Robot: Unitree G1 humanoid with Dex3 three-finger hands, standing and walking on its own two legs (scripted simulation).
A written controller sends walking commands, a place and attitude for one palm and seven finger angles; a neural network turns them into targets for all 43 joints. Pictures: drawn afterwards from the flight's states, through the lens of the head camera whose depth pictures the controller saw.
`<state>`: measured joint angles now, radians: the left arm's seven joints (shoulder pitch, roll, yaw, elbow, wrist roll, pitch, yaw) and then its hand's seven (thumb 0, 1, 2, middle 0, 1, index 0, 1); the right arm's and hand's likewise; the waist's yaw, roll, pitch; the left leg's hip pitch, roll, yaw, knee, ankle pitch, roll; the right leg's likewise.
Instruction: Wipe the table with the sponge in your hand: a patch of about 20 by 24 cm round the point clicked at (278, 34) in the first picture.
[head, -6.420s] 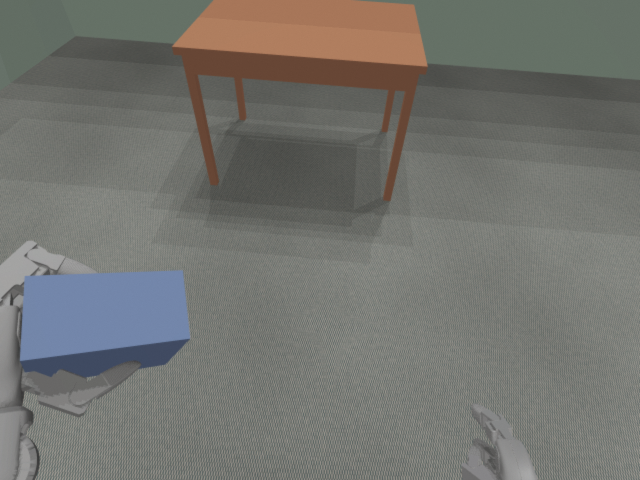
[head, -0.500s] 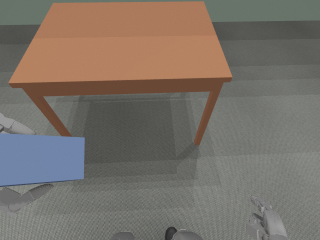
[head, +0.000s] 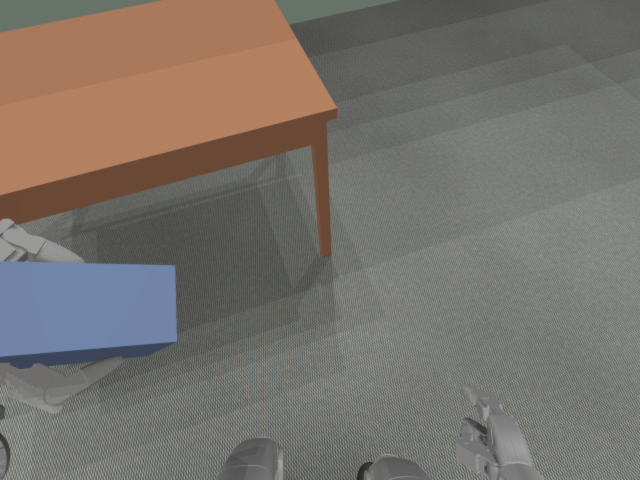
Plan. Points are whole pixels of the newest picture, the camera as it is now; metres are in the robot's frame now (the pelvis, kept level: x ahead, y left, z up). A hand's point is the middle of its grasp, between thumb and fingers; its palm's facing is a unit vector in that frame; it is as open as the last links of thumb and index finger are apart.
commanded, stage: take the last steps up to it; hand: left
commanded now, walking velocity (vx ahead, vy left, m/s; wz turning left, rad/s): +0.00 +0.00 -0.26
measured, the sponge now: (113, 317) +0.25 +0.19 +0.14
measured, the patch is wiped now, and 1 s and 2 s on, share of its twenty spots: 0.00 0.00 0.00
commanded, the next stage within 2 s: none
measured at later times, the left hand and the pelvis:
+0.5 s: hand (40, 349) +0.21 +0.22 +0.17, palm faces +0.44 -0.78 -0.44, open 11.0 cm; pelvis +0.00 -0.02 +0.00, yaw +0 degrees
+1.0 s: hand (33, 245) +0.31 +0.28 +0.17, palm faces +0.39 -0.80 -0.45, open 11.0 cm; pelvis +0.08 +0.03 +0.01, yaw +0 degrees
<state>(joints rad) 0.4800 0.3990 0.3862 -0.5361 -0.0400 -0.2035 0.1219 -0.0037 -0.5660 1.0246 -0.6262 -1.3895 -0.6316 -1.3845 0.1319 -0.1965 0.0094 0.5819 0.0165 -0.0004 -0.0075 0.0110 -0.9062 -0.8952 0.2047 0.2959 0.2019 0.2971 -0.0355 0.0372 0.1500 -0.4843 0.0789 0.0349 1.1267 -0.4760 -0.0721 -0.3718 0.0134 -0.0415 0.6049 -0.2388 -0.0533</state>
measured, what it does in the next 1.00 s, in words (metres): steps on the spot: left foot, then right foot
